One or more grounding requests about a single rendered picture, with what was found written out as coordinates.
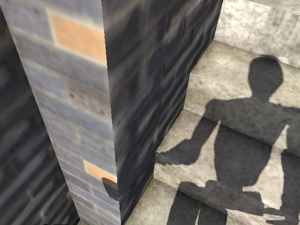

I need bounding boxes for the stairs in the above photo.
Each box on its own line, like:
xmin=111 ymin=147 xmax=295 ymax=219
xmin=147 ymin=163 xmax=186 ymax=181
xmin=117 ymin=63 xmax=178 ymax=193
xmin=125 ymin=0 xmax=300 ymax=225

